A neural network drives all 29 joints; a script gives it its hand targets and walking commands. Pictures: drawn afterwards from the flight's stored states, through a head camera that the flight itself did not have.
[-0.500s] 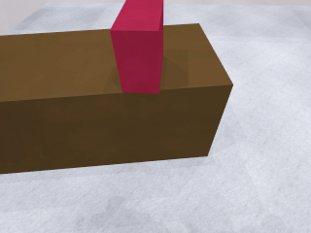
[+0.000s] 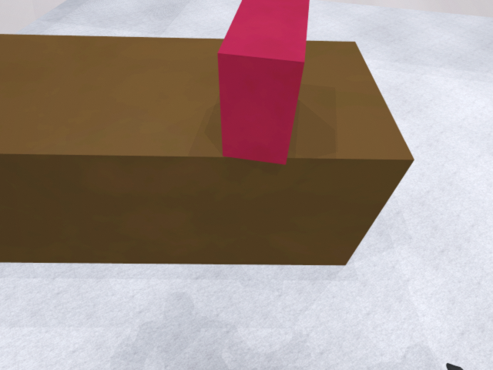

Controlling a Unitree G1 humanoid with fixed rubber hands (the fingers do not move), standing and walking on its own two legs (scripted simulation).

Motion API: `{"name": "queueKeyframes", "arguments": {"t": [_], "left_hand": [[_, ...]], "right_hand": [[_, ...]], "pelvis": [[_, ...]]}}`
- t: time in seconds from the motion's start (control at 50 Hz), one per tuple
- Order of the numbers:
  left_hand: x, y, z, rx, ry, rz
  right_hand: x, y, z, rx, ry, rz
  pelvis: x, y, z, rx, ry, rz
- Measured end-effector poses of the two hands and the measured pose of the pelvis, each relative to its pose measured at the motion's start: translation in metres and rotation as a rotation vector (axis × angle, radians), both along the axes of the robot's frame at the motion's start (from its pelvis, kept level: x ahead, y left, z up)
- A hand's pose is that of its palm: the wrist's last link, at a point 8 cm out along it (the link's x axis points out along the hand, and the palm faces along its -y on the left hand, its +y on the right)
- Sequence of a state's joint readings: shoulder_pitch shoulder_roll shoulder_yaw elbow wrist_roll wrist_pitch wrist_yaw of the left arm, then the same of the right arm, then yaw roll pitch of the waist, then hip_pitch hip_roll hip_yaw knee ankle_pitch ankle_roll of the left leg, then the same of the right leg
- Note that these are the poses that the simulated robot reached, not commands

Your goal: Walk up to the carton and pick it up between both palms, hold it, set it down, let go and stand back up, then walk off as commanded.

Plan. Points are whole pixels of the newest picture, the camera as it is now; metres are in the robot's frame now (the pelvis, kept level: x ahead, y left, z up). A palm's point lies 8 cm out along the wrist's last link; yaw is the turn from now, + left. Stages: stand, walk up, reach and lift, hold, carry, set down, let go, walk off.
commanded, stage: walk up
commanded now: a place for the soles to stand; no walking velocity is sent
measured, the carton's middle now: (265, 79) +0.79 +0.00 +0.04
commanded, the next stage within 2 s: none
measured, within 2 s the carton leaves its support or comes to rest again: neither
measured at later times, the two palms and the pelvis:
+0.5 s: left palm out of the picture +0.08 +0.29 -0.10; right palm out of the picture +0.10 -0.35 -0.08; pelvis +0.02 -0.03 +0.00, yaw +1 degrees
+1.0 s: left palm out of the picture +0.13 +0.29 -0.08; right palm out of the picture +0.12 -0.35 -0.07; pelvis +0.03 -0.03 +0.00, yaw +1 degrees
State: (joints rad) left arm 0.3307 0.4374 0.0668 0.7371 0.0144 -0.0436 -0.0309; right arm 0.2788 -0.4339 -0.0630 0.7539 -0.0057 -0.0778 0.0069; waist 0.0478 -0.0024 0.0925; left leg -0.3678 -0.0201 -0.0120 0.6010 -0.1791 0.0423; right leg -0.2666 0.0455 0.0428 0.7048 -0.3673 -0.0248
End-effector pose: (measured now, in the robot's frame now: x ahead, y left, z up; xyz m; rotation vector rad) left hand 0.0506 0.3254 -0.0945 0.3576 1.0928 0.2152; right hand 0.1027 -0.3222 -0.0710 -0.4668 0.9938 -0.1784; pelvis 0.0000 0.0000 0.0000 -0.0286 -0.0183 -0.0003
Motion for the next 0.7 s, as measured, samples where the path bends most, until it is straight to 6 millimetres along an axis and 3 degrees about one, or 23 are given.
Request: {"name": "queueKeyframes", "arguments": {"t": [0.12,0.22,0.32,0.46,0.6,0.7], "left_hand": [[0.023,0.005,-0.005,-0.048,-0.044,-0.008],[0.018,0.0,-0.012,-0.073,-0.01,0.004],[0.011,-0.007,-0.015,-0.065,0.062,0.009],[0.029,-0.027,-0.013,-0.013,0.049,-0.026],[0.042,-0.03,0.01,0.041,-0.019,-0.018],[0.06,-0.029,0.014,0.042,-0.07,-0.029]], "right_hand": [[0.002,0.004,0.031,-0.061,-0.048,-0.023],[0.005,0.003,0.039,-0.086,-0.021,-0.005],[0.001,-0.006,0.032,-0.076,0.022,-0.015],[-0.006,-0.029,0.0,-0.026,0.06,-0.057],[0.01,-0.027,-0.014,0.042,0.034,-0.035],[0.009,-0.025,-0.014,0.04,0.03,-0.024]], "pelvis": [[0.011,0.011,0.009,-0.037,-0.048,0.033],[0.014,0.01,0.012,-0.034,-0.048,0.038],[0.017,0.002,0.011,-0.014,-0.031,0.03],[0.023,-0.022,-0.002,0.025,-0.015,0.01],[0.028,-0.032,0.0,0.025,-0.019,0.025],[0.026,-0.03,0.0,0.024,-0.022,0.024]]}}
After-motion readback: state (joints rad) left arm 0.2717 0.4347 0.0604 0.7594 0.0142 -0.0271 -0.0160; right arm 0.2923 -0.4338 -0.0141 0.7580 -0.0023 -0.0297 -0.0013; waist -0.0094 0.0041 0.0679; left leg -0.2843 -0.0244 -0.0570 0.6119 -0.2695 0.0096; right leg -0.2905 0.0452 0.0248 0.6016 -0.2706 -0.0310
